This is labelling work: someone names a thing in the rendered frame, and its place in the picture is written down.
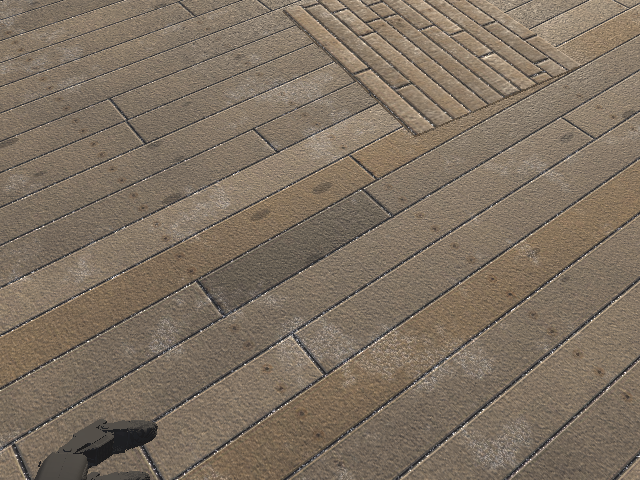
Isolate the left robot hand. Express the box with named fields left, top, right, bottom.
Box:
left=34, top=419, right=158, bottom=480

